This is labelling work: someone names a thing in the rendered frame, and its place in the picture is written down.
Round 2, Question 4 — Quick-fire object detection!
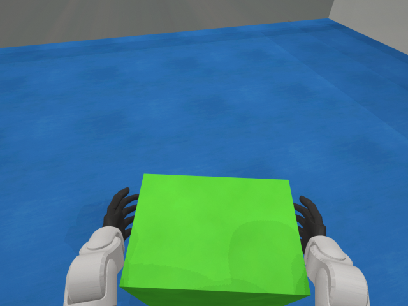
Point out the carton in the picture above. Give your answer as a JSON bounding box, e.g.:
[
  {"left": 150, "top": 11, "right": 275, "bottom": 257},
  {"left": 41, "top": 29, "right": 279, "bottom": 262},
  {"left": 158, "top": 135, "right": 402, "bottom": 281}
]
[{"left": 119, "top": 174, "right": 311, "bottom": 306}]

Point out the right robot hand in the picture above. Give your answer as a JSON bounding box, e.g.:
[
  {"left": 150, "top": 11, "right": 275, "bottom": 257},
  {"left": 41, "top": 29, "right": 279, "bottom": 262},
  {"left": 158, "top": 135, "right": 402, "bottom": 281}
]
[{"left": 293, "top": 196, "right": 326, "bottom": 254}]

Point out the robot left forearm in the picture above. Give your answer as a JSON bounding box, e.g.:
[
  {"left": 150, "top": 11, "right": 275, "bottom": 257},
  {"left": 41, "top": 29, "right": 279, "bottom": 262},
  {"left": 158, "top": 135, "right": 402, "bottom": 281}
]
[{"left": 63, "top": 226, "right": 125, "bottom": 306}]

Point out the robot right forearm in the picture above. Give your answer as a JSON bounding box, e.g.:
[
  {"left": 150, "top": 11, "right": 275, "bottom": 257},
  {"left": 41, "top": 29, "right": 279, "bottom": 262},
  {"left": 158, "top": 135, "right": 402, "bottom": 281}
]
[{"left": 304, "top": 235, "right": 370, "bottom": 306}]

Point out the left robot hand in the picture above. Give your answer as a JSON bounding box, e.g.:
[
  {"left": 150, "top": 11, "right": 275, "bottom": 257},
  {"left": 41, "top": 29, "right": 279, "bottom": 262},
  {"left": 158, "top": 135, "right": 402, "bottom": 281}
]
[{"left": 102, "top": 187, "right": 139, "bottom": 241}]

